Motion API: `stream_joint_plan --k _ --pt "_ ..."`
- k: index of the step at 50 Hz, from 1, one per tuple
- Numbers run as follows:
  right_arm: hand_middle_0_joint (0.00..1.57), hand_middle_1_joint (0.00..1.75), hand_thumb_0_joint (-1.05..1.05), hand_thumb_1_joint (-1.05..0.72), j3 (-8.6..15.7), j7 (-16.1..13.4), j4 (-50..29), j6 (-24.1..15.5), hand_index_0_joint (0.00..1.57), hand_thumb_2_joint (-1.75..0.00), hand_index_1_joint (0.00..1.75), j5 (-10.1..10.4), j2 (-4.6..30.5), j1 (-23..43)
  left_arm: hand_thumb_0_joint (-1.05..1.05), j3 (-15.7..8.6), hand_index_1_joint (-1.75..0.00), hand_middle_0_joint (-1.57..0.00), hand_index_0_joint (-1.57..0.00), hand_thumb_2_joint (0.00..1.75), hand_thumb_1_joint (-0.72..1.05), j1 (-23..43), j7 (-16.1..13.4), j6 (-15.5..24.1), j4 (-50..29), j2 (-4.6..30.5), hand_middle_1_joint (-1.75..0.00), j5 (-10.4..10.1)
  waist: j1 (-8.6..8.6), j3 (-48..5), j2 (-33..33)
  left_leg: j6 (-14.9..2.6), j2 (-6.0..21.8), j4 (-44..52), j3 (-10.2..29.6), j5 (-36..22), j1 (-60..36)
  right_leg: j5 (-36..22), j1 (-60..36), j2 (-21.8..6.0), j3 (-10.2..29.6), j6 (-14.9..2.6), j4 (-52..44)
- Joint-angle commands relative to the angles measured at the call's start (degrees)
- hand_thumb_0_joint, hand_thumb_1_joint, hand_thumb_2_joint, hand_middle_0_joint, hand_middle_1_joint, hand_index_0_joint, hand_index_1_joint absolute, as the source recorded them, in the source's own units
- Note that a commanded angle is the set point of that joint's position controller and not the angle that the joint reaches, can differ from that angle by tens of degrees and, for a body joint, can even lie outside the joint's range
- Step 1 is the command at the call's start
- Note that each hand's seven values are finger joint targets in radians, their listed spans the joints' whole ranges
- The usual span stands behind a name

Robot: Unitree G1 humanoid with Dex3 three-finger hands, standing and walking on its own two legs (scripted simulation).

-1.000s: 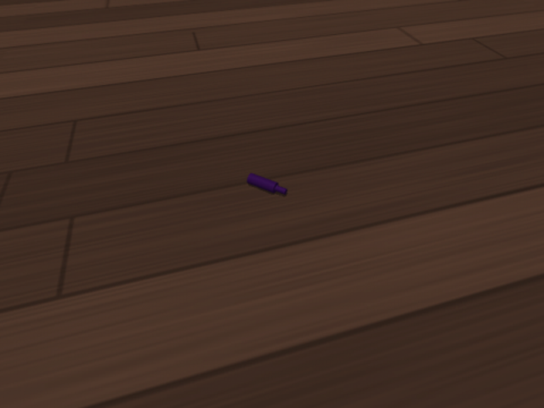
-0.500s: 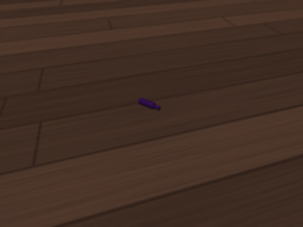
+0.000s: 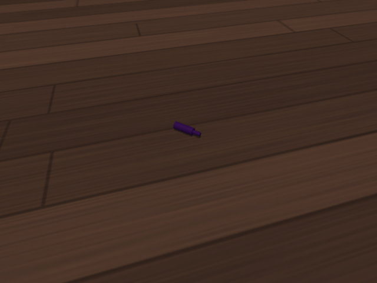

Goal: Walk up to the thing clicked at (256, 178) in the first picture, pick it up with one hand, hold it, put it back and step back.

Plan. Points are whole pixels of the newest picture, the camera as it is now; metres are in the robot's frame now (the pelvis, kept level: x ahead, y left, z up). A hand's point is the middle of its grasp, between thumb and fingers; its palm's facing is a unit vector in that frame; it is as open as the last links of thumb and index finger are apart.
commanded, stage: stand
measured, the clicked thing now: (187, 129) +1.33 +0.08 -0.75
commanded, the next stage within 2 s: walk up in 0.12 s
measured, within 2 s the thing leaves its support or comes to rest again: neither
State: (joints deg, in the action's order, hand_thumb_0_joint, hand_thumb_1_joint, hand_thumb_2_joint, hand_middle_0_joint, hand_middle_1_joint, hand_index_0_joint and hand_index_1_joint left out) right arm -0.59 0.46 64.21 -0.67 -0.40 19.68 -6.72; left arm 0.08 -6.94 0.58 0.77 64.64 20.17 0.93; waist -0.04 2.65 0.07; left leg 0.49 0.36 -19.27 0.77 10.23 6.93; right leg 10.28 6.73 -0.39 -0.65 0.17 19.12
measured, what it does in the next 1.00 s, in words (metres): steps on the spot, turning left: left foot, then right foot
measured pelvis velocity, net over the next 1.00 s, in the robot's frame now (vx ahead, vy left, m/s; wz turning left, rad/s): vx -0.02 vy -0.05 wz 0.53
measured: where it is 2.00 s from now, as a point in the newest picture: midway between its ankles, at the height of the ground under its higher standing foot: outside the picture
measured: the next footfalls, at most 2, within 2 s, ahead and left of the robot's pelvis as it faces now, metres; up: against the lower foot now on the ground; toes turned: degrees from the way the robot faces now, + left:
left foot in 0.56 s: -0.01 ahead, +0.14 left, +0.00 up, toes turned +20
right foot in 0.88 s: +0.12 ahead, -0.12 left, +0.00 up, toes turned +35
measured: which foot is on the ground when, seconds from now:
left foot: down 0.00-0.28, up 0.30-0.54, down 0.56-0.90, up 0.92-1.00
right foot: down 0.00-0.58, up 0.60-0.86, down 0.88-1.00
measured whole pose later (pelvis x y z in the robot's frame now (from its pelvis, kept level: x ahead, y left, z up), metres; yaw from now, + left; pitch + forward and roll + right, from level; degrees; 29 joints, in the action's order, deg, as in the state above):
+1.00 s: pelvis -0.02 -0.05 -0.03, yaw +31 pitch -2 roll +0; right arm 2.8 -1.3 45.0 1.0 -0.5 24.3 -12.9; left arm -4.0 -13.9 1.6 -1.0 48.8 22.3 2.2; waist -2.3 6.3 -1.4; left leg -0.7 -3.7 -62.5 6.8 28.2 28.8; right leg 21.7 17.4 -3.2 -3.4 -0.9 41.4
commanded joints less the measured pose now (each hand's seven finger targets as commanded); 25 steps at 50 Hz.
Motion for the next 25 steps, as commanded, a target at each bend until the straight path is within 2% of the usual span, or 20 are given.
stream_joint_plan --k 1,5,6,7,8,9,10,11,12,13,14,15,16,17,19,20,22,23,24,25 --pt "0.2 0.3 0.0 -0.9 2.44 -0.99 -3.48 -1.04 0.2 -0.9 0.3 -0.06 12.45 2.34 0.0 -2.2 -0.3 -0.2 -0.2 0.9 0.9 2.2 -1.06 1.24 -3.76 11.97 -0.3 -0.33 0.02 -4.27 -0.58 -2.14 6.83 2.78 5.31 -6.23 -0.61 -5.78 -0.96 -7.24 5.65 -1.7 -3.4" --pt "0.2 0.3 0.0 -0.9 2.38 -1.02 -3.48 -1.09 0.2 -0.9 0.3 -0.07 12.25 2.22 0.0 -2.16 -0.3 -0.2 -0.2 0.9 0.9 2.01 -1.09 1.25 -3.78 11.98 -0.3 -0.32 0.03 -4.14 -0.37 -1.93 6.81 2.72 5.17 -6.91 -0.86 -6.74 -0.89 -7.17 5.49 -1.68 -3.12" --pt "0.2 0.3 0.0 -0.9 5.24 -0.65 -7.71 -0.47 0.2 -0.9 0.3 0.15 17.68 -0.75 0.0 -5.1 -0.3 -0.2 -0.2 0.9 0.9 5.43 -0.5 0.2 -7.67 16.4 -0.3 -0.63 0.02 0.16 -0.32 -3.79 6.35 -0.77 11.08 -19.97 9.54 -4.28 -3.27 -3.44 -0.27 -0.87 5.9" --pt "0.2 0.3 0.0 -0.9 5.62 -0.78 -8.01 -0.42 0.2 -0.9 0.3 0.33 17.36 -2.66 0.0 -5.34 -0.3 -0.2 -0.2 0.9 0.9 4.04 -0.9 -0.22 -8.32 15.36 -0.3 -0.67 0.45 -0.72 -1.03 -5.12 7.67 -0.69 12.71 -21.81 10.2 -1.74 -3.09 -2.17 -0.4 -1.42 7.85" --pt "0.2 0.3 0.0 -0.9 6.15 -0.77 -9.36 -0.29 0.2 -0.9 0.3 0.28 18.15 -1.53 0.0 -5.13 -0.3 -0.2 -0.2 0.9 0.9 1.71 -0.8 -0.38 -9.36 14.11 -0.3 -0.69 -0.65 -2.11 -3.97 -6.91 8.85 -1.56 14.89 -23.06 7.57 0.34 -0.01 -1.84 -0.43 -1.25 9.71" --pt "0.2 0.3 0.0 -0.9 6.85 -0.84 -10.84 -0.11 0.2 -0.9 0.3 -0.03 18.42 -1.19 0.0 -5.15 -0.3 -0.2 -0.2 0.9 0.9 0.38 -0.76 -0.6 -9.94 13.11 -0.3 -0.57 -0.83 -3.56 -6.02 -8.28 9.67 -2.41 17.49 -22.68 7.0 2.78 1.25 -1.23 -0.7 -1.26 11.46" --pt "0.2 0.3 0.0 -0.9 7.35 -1.01 -11.87 0.14 0.2 -0.9 0.3 -0.37 18.21 -1.37 0.0 -5.5 -0.3 -0.2 -0.2 0.9 0.9 0.98 -0.6 -0.99 -10.84 13.04 -0.3 -0.28 -0.62 -4.75 -6.52 -8.78 10.08 -2.49 20.12 -19.83 9.29 6.1 -0.04 -0.76 0.33 -2.11 12.63" --pt "0.2 0.3 0.0 -0.9 7.6 -1.13 -12.73 0.37 0.2 -0.9 0.3 -0.61 18.06 -0.75 0.0 -5.96 -0.3 -0.2 -0.2 0.9 0.9 -0.04 -0.42 -1.26 -11.58 13.2 -0.3 -0.02 -1.4 -5.57 -7.02 -8.2 9.4 -3.69 20.27 -15.85 11.52 8.61 -1.38 -1.67 2.2 -3.42 11.27" --pt "0.2 0.3 0.0 -0.9 7.7 -1.15 -14.04 0.57 0.2 -0.9 0.3 -0.77 17.28 0.62 0.0 -6.33 -0.3 -0.2 -0.2 0.9 0.9 -1.76 -0.38 -1.15 -12.08 14.02 -0.3 0.23 -2.63 -6.35 -5.21 -6.81 6.73 -7.36 17.33 -12.54 13.43 8.0 -2.87 -4.64 4.82 -4.92 7.91" --pt "0.2 0.3 0.0 -0.9 7.23 -1.21 -15.63 0.67 0.2 -0.9 0.3 -0.77 15.0 2.52 0.0 -6.9 -0.3 -0.2 -0.2 0.9 0.9 -3.11 -0.34 -0.95 -12.26 15.4 -0.3 0.51 -4.17 -6.36 -0.45 -4.3 1.37 -13.51 10.5 -5.9 19.52 7.27 -6.3 -10.12 7.99 -7.5 2.58" --pt "0.2 0.3 0.0 -0.9 6.97 -1.33 -16.69 0.93 0.2 -0.9 0.3 -0.58 12.44 1.71 0.0 -7.87 -0.3 -0.2 -0.2 0.9 0.9 -1.7 -0.35 -0.87 -13.32 18.67 -0.3 1.13 -4.56 -6.44 10.98 -2.13 -4.39 -28.78 0.22 10.34 23.6 4.44 -6.77 -22.69 15.12 -13.81 -4.89" --pt "0.2 0.3 0.0 -0.9 7.33 -1.47 -18.2 1.37 0.2 -0.9 0.3 -1.6 13.82 0.5 0.0 -8.46 -0.3 -0.2 -0.2 0.9 0.9 1.39 -0.17 -0.68 -16.53 19.53 -0.3 1.83 -3.65 -4.88 10.65 -0.7 0.5 -37.86 0.22 20.13 25.64 -4.84 -3.39 -30.86 18.84 -17.94 -4.94" --pt "0.2 0.3 0.0 -0.9 7.76 -1.32 -18.75 1.72 0.2 -0.9 0.3 -1.69 15.31 -0.98 0.0 -7.95 -0.3 -0.2 -0.2 0.9 0.9 3.46 -0.02 -0.69 -18.66 17.51 -0.3 1.39 -2.39 -3.17 6.63 0.02 1.7 -41.94 2.34 19.36 23.0 -11.63 1.32 -29.63 15.85 -17.62 -3.48" --pt "0.2 0.3 0.0 -0.9 7.97 -0.89 -18.78 1.94 0.2 -0.9 0.3 -1.43 15.21 -3.13 0.0 -7.23 -0.3 -0.2 -0.2 0.9 0.9 5.59 -0.02 -0.76 -19.68 15.48 -0.3 1.22 -0.82 -1.16 5.42 0.57 2.34 -43.47 2.98 17.64 21.72 -15.71 3.34 -25.49 10.2 -16.27 -1.75" --pt "0.2 0.3 0.0 -0.9 7.86 0.21 -19.16 1.97 0.2 -0.9 0.3 -0.87 14.27 -6.47 0.0 -7.38 -0.3 -0.2 -0.2 0.9 0.9 6.11 -0.06 -0.63 -20.68 15.6 -0.3 1.89 0.29 -2.37 8.14 0.71 3.34 -39.22 2.05 13.82 21.44 -16.16 -0.25 -19.12 1.65 -12.66 2.05" --pt "0.2 0.3 0.0 -0.9 7.87 0.63 -19.04 1.72 0.2 -0.9 0.3 -0.67 14.07 -7.37 0.0 -7.61 -0.3 -0.2 -0.2 0.9 0.9 5.09 0.08 -0.65 -20.8 15.89 -0.3 2.2 -0.17 -3.55 8.95 0.41 3.38 -35.29 1.05 13.72 20.64 -15.78 -1.96 -17.67 -0.5 -11.59 3.94" --pt "0.2 0.3 0.0 -0.9 7.81 0.84 -18.94 1.22 0.2 -0.9 0.3 -0.83 13.0 -7.54 0.0 -7.93 -0.3 -0.2 -0.2 0.9 0.9 0.81 0.53 -1.0 -20.79 16.21 -0.3 2.21 -2.37 -4.45 10.43 -0.21 1.87 -28.51 -2.41 15.57 18.01 -10.06 -2.39 -17.36 -2.18 -11.82 5.51" --pt "0.2 0.3 0.0 -0.9 7.9 0.73 -19.21 1.02 0.2 -0.9 0.3 -0.78 12.99 -7.95 0.0 -8.18 -0.3 -0.2 -0.2 0.9 0.9 0.05 0.81 -1.29 -21.25 16.76 -0.3 2.15 -2.61 -4.68 10.96 -0.37 1.05 -25.48 -3.63 15.23 17.08 -10.5 -2.92 -17.72 -2.15 -11.9 6.98" --pt "0.2 0.3 0.0 -0.9 7.97 0.42 -19.23 0.73 0.2 -0.9 0.3 -0.75 13.04 -8.63 0.0 -8.43 -0.3 -0.2 -0.2 0.9 0.9 -0.32 1.06 -1.66 -21.57 17.29 -0.3 1.96 -2.51 -4.61 11.18 -0.44 0.38 -22.3 -5.17 13.79 15.79 -12.63 -2.51 -17.9 -2.86 -11.79 9.38" --pt "0.2 0.3 0.0 -0.9 8.06 0.0 -18.78 0.34 0.2 -0.9 0.3 -0.77 13.33 -10.51 0.0 -8.55 -0.3 -0.2 -0.2 0.9 0.9 0.57 1.37 -2.12 -21.98 17.78 -0.3 1.55 -1.24 -4.76 11.06 -0.57 -0.19 -18.31 -6.63 9.96 11.81 -11.91 0.56 -18.26 -3.88 -11.23 12.09"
